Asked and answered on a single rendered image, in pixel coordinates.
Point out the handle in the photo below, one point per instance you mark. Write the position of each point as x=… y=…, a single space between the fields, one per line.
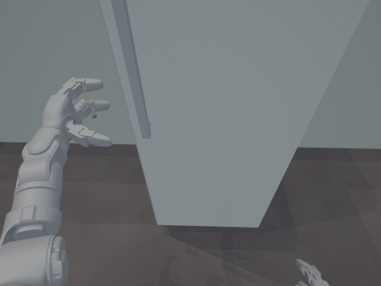
x=122 y=20

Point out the robot left upper arm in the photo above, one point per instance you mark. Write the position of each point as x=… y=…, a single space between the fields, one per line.
x=40 y=261

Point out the fridge door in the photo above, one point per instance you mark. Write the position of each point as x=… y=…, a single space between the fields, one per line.
x=230 y=87

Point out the robot left hand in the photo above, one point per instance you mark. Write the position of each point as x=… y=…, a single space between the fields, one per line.
x=60 y=111

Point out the robot right hand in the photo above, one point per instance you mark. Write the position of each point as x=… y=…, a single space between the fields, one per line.
x=312 y=275

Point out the left robot forearm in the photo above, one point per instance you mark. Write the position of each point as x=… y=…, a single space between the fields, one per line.
x=36 y=205

